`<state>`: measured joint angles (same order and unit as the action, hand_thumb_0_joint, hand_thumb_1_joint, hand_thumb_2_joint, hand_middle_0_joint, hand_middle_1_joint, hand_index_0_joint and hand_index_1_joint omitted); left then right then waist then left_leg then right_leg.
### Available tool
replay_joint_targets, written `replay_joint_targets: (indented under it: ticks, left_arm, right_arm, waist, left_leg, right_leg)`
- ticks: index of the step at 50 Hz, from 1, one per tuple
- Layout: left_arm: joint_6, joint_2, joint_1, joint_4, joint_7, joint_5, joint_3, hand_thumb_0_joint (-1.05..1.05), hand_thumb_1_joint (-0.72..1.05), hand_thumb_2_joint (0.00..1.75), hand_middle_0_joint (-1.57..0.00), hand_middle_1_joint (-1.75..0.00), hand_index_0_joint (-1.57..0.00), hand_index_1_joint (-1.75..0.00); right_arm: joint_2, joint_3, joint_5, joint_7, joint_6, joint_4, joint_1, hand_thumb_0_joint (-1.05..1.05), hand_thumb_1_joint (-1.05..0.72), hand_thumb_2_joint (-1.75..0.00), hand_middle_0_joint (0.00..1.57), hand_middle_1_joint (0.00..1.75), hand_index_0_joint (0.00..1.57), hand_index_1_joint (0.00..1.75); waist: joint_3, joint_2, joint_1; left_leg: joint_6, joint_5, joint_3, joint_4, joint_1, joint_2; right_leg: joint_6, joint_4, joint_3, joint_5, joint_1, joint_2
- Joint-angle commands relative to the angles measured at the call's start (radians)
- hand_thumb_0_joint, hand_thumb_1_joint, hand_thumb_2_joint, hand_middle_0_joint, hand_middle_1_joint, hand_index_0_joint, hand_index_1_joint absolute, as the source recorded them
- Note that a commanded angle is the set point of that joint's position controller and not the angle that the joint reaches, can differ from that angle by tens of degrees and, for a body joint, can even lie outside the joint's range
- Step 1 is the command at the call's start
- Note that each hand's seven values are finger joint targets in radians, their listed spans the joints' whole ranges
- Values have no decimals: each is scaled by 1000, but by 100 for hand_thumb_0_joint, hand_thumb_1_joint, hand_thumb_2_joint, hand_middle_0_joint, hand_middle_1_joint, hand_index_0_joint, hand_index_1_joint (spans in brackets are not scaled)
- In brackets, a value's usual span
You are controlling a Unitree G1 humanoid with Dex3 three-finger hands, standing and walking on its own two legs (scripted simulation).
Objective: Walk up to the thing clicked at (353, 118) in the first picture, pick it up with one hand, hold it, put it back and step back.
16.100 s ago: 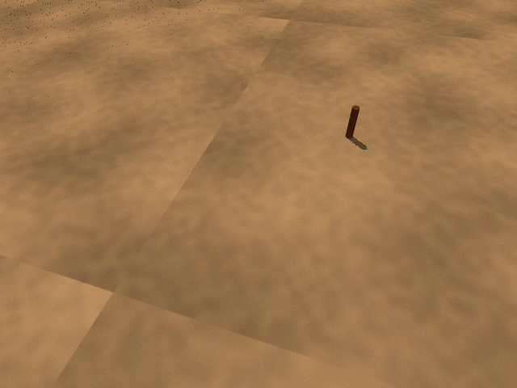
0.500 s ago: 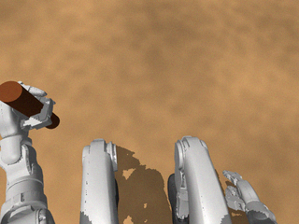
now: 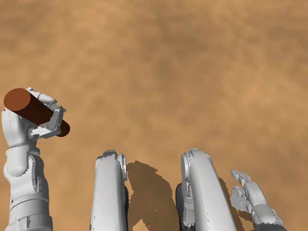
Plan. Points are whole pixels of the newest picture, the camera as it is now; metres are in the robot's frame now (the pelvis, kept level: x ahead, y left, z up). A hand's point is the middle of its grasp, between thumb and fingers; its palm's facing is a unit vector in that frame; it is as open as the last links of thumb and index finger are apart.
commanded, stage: lift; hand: left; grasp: from the side
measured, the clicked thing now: (44, 117) +0.38 +0.28 -0.01
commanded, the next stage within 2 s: hold in 1.60 s
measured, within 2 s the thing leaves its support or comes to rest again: neither
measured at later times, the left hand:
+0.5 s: hand (0, 76) +0.38 +0.25 +0.17, palm faces +0.28 -0.96 -0.05, open 5.5 cm
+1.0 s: hand out of the picture +0.38 +0.23 +0.26, palm faces +0.28 -0.96 -0.04, open 5.5 cm
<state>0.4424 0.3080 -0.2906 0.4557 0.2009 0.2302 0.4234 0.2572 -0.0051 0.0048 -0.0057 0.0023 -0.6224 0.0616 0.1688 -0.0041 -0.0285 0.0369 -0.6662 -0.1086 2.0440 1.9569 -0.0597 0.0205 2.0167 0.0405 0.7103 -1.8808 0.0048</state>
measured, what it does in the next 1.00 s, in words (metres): rises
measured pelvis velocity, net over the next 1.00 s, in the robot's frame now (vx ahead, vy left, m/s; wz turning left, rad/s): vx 0.06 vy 0.01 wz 0.07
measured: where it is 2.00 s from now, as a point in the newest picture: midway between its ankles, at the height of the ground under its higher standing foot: (153, 220)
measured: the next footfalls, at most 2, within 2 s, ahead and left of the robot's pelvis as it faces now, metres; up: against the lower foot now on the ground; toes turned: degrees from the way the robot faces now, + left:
none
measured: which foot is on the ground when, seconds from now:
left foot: down 0.00-1.00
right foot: down 0.00-1.00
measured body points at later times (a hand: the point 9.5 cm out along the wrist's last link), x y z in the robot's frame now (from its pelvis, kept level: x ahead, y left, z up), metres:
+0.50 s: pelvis +0.04 +0.01 +0.15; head +0.17 +0.04 +0.58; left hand +0.36 +0.30 +0.18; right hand +0.23 -0.23 +0.04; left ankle +0.08 +0.14 -0.41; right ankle +0.08 -0.13 -0.41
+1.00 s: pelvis +0.06 +0.01 +0.23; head +0.15 +0.04 +0.67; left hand +0.36 +0.28 +0.27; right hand +0.22 -0.22 +0.12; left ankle +0.08 +0.14 -0.41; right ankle +0.08 -0.13 -0.41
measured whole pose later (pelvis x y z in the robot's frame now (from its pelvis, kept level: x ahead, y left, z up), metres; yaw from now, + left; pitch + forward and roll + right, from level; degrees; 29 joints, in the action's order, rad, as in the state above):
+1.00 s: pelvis +0.06 +0.01 +0.23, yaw +4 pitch +17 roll -3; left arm 0.33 0.20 -0.06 0.29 -0.03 0.15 0.19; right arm 0.21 0.01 -0.01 0.04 0.03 -0.62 0.21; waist 0.11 -0.02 -0.03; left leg 0.02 -0.53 -0.04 1.20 0.97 -0.06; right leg 0.03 1.15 0.04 0.55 -0.90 0.03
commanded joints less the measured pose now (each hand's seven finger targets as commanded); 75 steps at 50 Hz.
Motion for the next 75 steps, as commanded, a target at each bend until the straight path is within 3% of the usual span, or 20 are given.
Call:
replay_joint_targets:
  ticks: [1,8,11,12,14,15,17,18,23,25,29,33,37,42,45,48,55,62,69,75]
  left_arm:
    - [52,227,-175,-371,-38,34,48,0,54,124,-126,-134,-130,-131]
    - [-17,174,-76,-500,-119,12,-6,0,58,123,-123,-132,-127,-130]
    - [-41,166,-45,-536,-150,9,-19,0,55,123,-124,-132,-127,-130]
    - [-43,147,-38,-562,-156,5,-45,0,55,123,-123,-131,-126,-129]
    - [-55,140,-10,-568,-166,2,-55,0,57,122,-123,-131,-126,-129]
    - [-60,120,4,-584,-171,-2,-83,0,56,122,-122,-130,-125,-128]
    - [-72,131,39,-573,-182,-6,-71,0,54,122,-123,-131,-126,-129]
    - [-75,106,37,-560,-183,-12,-103,0,54,123,-123,-131,-126,-129]
    - [-73,101,2,-497,-203,-30,-104,0,51,122,-123,-130,-126,-129]
    - [-72,102,26,-476,-209,-33,-93,0,50,121,-124,-130,-126,-129]
    - [-64,70,35,-486,-207,-39,-140,0,51,119,-122,-127,-124,-126]
    - [-51,66,19,-463,-210,-41,-143,0,47,118,-122,-126,-123,-125]
    - [-41,57,16,-444,-220,-61,-164,0,44,115,-120,-123,-122,-122]
    - [-20,47,15,-440,-233,-60,-157,0,48,115,-119,-123,-121,-122]
    - [-15,34,1,-454,-238,-71,-185,0,47,115,-119,-122,-120,-122]
    - [-10,34,-11,-454,-238,-65,-183,0,45,116,-120,-124,-121,-123]
    - [-12,14,-37,-412,-244,-79,-213,0,45,115,-118,-122,-119,-122]
    - [0,16,-69,-403,-248,-75,-195,0,46,115,-115,-120,-116,-120]
    - [0,-8,-70,-388,-247,-80,-220,0,51,118,-118,-123,-119,-123]
    - [3,-5,-79,-369,-248,-75,-208,0,50,117,-118,-122,-119,-122]
  right_arm:
    - [171,-75,-14,21,40,114,68,0,-88,-89,20,30,20,30]
    - [153,-77,-28,37,40,131,80,0,-87,-89,20,30,20,30]
    - [143,-75,-36,45,47,141,77,0,-88,-89,20,30,20,30]
    - [139,-74,-36,47,49,146,78,0,-88,-89,20,30,20,30]
    - [136,-72,-35,52,55,137,98,0,-88,-89,20,30,20,30]
    - [131,-71,-35,53,58,138,102,0,-88,-89,20,30,20,30]
    - [128,-68,-35,58,59,132,114,0,-88,-89,20,30,20,30]
    - [128,-67,-33,57,62,129,122,0,-88,-89,20,30,20,30]
    - [116,-61,-28,60,67,118,132,0,-87,-89,20,30,20,30]
    - [113,-61,-31,61,69,128,134,0,-87,-89,20,30,20,30]
    - [105,-56,-28,57,74,133,149,0,-88,-89,20,30,20,30]
    - [103,-55,-26,56,79,124,156,0,-88,-89,20,30,20,30]
    - [97,-52,-18,56,76,118,161,0,-89,-89,20,30,20,30]
    - [97,-52,-13,54,76,125,156,0,-89,-89,20,30,20,30]
    - [91,-47,-8,56,71,125,162,0,-89,-89,20,30,20,30]
    - [89,-44,-8,56,70,118,163,0,-89,-89,20,30,20,30]
    - [87,-45,-3,58,60,109,165,0,-89,-89,20,30,20,30]
    - [78,-42,1,57,55,102,155,0,-89,-89,20,30,20,30]
    - [77,-42,4,54,51,101,147,0,-89,-89,20,30,20,30]
    - [79,-43,4,56,47,97,146,0,-89,-89,20,30,20,30]
  waist:
    - [633,-106,24]
    - [620,-125,22]
    - [579,-111,18]
    - [568,-123,10]
    - [569,-120,3]
    - [565,-122,0]
    - [543,-119,5]
    - [531,-127,-6]
    - [418,-115,-12]
    - [408,-108,7]
    - [405,-105,0]
    - [384,-89,-8]
    - [343,-89,-5]
    - [328,-71,3]
    - [325,-79,0]
    - [327,-87,3]
    - [266,-51,-5]
    - [241,-56,1]
    - [226,-74,-1]
    - [210,-36,-1]
  left_leg:
    - [-55,117,54,-319,-527,23]
    - [-50,193,33,-448,-714,19]
    - [-48,164,32,-515,-755,22]
    - [-46,155,29,-543,-779,22]
    - [-47,215,31,-565,-831,24]
    - [-47,245,32,-582,-857,25]
    - [-47,307,32,-615,-913,24]
    - [-44,339,27,-628,-945,22]
    - [-41,319,23,-724,-991,21]
    - [-39,313,32,-761,-1024,25]
    - [-38,351,45,-825,-1094,30]
    - [-39,412,48,-861,-1152,28]
    - [-38,410,59,-914,-1187,31]
    - [-34,376,53,-984,-1235,31]
    - [-33,401,63,-1010,-1271,34]
    - [-31,463,61,-1029,-1321,30]
    - [-34,450,78,-1082,-1349,32]
    - [-33,451,84,-1131,-1383,35]
    - [-29,466,88,-1171,-1443,34]
    - [-35,459,100,-1189,-1438,38]
  right_leg:
    - [-47,-350,-3,-159,391,-25]
    - [-47,-440,11,-241,485,-24]
    - [-44,-510,7,-222,549,-23]
    - [-44,-528,9,-217,562,-24]
    - [-41,-562,7,-274,618,-22]
    - [-40,-579,9,-299,643,-23]
    - [-39,-609,12,-347,685,-24]
    - [-40,-615,15,-369,689,-23]
    - [-41,-700,16,-357,752,-20]
    - [-41,-743,12,-355,806,-19]
    - [-40,-814,13,-400,908,-18]
    - [-37,-858,13,-459,960,-17]
    - [-36,-915,7,-467,1022,-13]
    - [-36,-963,20,-433,1069,-16]
    - [-34,-993,16,-463,1115,-16]
    - [-36,-1005,20,-508,1140,-17]
    - [-28,-1085,11,-520,1209,-15]
    - [-27,-1125,11,-522,1268,-14]
    - [-28,-1160,11,-532,1294,-15]
    - [-20,-1198,1,-547,1344,-12]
